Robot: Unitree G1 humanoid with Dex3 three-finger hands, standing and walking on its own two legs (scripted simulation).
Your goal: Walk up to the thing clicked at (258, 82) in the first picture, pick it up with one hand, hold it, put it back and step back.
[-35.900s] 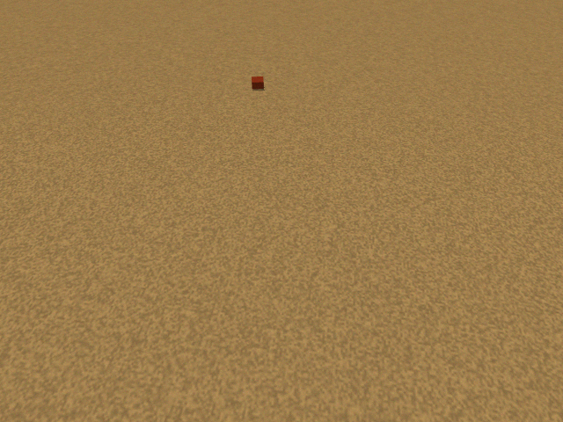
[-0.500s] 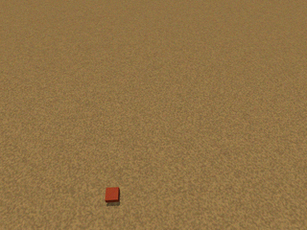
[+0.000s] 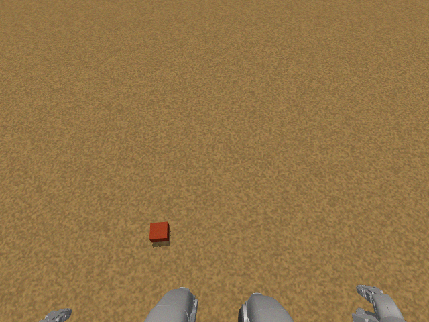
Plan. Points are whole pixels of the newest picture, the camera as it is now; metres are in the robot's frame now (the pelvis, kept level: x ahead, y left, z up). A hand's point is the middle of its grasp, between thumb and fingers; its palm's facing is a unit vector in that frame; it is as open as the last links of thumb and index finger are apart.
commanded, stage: step back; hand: left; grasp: from above
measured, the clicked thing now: (159, 232) +0.50 +0.29 -0.73
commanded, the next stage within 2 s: none
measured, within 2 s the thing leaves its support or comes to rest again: neither
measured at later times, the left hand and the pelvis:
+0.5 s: hand out of the picture -0.02 +0.30 -0.14, palm faces +0.05 -0.93 -0.37, open 7.4 cm; pelvis -0.11 +0.03 +0.02, yaw +2 degrees
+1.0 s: hand out of the picture -0.09 +0.29 -0.12, palm faces +0.00 -0.90 -0.43, open 7.4 cm; pelvis -0.24 +0.03 +0.00, yaw +1 degrees
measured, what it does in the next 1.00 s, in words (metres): walks backwards: left foot, then right foot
